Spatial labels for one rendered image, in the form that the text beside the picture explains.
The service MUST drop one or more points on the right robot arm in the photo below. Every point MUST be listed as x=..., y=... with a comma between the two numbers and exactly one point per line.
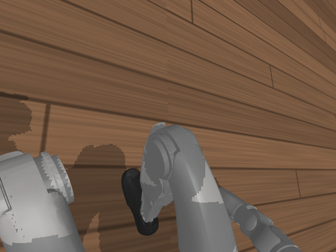
x=262, y=232

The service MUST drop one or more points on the right robot foot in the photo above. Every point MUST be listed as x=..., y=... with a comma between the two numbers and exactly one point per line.
x=133, y=192

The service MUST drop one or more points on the right robot hand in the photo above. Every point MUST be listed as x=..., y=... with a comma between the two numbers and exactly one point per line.
x=232, y=202

